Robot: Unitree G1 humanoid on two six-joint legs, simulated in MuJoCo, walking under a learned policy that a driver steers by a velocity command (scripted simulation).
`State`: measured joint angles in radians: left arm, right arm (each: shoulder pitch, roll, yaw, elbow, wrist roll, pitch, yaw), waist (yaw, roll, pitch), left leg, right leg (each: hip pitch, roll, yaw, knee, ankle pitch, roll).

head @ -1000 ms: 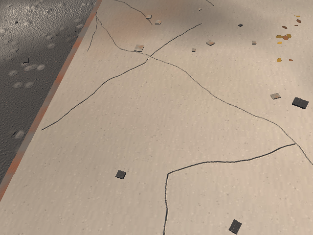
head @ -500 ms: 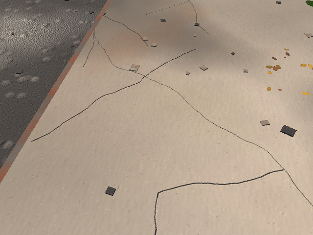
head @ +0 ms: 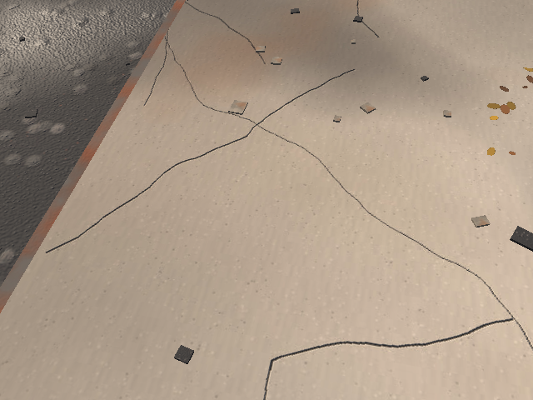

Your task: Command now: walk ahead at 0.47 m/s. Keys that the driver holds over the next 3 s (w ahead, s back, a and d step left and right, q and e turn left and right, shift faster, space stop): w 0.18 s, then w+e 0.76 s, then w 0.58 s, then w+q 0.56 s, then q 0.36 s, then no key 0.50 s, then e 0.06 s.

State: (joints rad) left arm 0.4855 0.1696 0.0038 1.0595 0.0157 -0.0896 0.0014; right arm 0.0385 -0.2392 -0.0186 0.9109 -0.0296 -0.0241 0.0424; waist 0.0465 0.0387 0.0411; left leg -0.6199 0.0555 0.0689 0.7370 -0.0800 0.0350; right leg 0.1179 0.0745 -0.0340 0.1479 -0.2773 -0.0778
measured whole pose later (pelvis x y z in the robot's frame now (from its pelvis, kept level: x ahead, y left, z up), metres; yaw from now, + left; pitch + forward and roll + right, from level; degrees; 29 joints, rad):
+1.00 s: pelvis +0.55 -0.05 +0.00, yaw -24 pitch +1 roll +0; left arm 0.37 0.26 0.07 0.95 0.00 -0.05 0.00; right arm 0.08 -0.25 -0.04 0.79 -0.04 -0.03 0.02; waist 0.05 0.03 0.05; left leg -0.67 0.13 -0.04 0.87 -0.13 -0.05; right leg -0.07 0.15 0.06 0.29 -0.22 -0.14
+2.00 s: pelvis +1.03 -0.26 +0.01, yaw -16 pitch +0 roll -1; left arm 0.32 0.23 0.05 0.90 0.02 -0.10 0.01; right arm 0.24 -0.28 -0.08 0.86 -0.03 0.00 0.04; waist 0.01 0.05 0.03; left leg -0.61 0.07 -0.01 1.08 -0.20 0.05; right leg -0.11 0.02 -0.18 0.29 -0.19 -0.06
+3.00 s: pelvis +1.25 -0.31 +0.00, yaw +6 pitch -1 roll +0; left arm 0.23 0.20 0.00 0.87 0.01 -0.01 0.03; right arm 0.22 -0.22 -0.02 0.90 -0.02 0.02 -0.01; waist -0.01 0.04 0.02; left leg -0.22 -0.07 -0.06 0.38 -0.12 0.03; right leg -0.14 0.04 0.00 0.41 -0.25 -0.04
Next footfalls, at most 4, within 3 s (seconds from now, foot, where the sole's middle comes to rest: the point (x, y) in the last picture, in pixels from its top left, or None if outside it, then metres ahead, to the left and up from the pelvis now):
0.14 left None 0.25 0.09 -0.78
0.70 right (332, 382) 0.52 -0.08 -0.78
1.20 left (319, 259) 0.88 -0.05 -0.78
1.74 right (416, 219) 1.03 -0.35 -0.78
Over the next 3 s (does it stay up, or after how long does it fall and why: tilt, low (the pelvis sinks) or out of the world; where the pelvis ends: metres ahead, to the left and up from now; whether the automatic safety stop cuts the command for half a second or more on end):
stays up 1.25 -0.31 0.00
